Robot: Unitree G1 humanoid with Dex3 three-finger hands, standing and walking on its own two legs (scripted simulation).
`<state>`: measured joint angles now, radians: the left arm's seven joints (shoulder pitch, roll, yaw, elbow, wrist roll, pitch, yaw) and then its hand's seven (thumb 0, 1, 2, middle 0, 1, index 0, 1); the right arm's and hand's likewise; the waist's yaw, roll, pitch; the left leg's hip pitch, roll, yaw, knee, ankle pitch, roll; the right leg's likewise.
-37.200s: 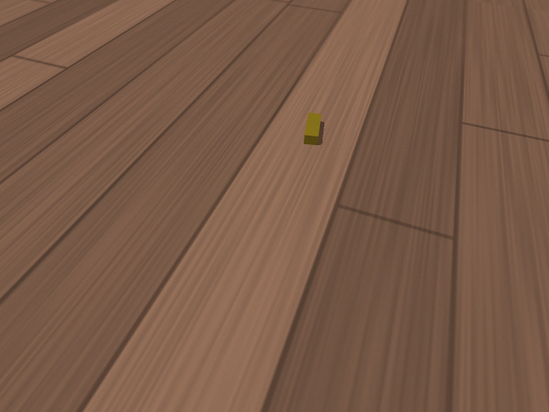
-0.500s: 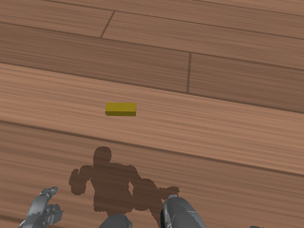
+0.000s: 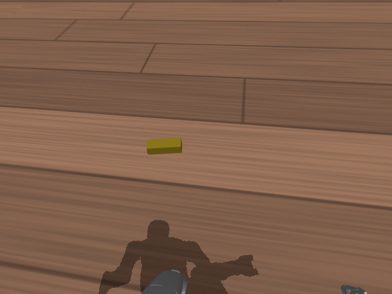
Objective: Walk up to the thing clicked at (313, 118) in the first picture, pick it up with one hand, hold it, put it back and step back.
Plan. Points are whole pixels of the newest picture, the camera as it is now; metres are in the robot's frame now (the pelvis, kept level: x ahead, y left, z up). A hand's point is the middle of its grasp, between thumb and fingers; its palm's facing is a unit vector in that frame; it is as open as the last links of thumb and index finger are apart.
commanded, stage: step back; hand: left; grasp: from above
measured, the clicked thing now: (164, 146) +1.06 +0.31 -0.73
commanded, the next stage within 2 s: stand in 0.98 s
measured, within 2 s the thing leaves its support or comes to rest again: neither
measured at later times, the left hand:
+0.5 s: hand out of the picture +0.06 +0.26 -0.15, palm faces +0.07 -0.92 -0.38, open 7.4 cm
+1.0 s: hand out of the picture +0.11 +0.30 -0.15, palm faces +0.12 -0.92 -0.39, open 7.4 cm
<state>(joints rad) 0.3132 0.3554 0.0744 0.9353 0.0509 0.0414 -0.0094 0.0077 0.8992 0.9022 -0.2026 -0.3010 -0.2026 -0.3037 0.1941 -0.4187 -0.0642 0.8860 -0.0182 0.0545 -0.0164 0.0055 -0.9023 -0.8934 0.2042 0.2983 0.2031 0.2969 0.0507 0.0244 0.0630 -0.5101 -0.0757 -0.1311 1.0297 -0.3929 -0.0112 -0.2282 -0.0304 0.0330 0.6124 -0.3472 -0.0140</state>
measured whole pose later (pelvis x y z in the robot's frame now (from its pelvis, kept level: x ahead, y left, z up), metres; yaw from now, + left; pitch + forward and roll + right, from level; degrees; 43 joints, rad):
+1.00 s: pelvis +0.04 +0.02 +0.00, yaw +6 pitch -2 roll +0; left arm 0.12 0.39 0.04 1.04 0.00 -0.03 0.01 0.01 0.90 0.90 -0.20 -0.30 -0.20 -0.30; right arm 0.15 -0.34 -0.03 1.06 -0.02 0.01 0.00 0.01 -0.90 -0.89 0.20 0.30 0.20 0.30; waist 0.01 -0.01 0.08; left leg -0.24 0.02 0.01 0.63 -0.35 0.00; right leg -0.26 -0.05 -0.01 0.60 -0.29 0.04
